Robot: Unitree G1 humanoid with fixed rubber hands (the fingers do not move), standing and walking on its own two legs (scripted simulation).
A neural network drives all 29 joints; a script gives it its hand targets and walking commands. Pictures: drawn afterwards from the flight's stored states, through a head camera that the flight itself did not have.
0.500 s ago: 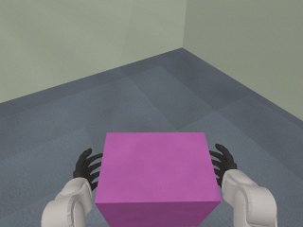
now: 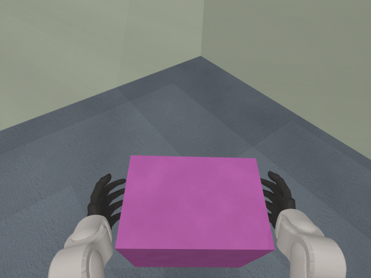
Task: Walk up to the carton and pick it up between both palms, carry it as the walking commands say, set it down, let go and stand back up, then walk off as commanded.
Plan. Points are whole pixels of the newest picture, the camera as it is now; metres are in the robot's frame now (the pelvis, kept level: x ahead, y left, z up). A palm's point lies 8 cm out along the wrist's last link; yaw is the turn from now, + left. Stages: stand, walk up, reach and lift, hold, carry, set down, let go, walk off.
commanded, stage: carry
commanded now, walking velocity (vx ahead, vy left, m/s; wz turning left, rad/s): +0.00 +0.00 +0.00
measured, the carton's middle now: (190, 216) +0.25 +0.00 +0.02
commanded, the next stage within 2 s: none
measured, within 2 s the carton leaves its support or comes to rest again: neither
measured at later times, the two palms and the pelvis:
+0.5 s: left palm (119, 155) +0.37 +0.15 +0.08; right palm (264, 149) +0.38 -0.17 +0.08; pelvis +0.14 -0.02 -0.01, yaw +1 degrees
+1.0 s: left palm (129, 115) +0.50 +0.15 +0.09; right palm (253, 109) +0.51 -0.18 +0.09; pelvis +0.28 -0.03 -0.01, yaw +1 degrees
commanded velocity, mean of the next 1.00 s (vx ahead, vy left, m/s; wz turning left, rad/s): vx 0.00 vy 0.00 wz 0.00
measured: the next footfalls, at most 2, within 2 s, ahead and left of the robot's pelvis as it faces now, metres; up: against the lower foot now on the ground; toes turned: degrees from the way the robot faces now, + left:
right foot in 0.72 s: +0.22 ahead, -0.11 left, +0.00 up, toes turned -6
left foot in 0.90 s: +0.23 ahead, +0.10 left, +0.02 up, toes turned +9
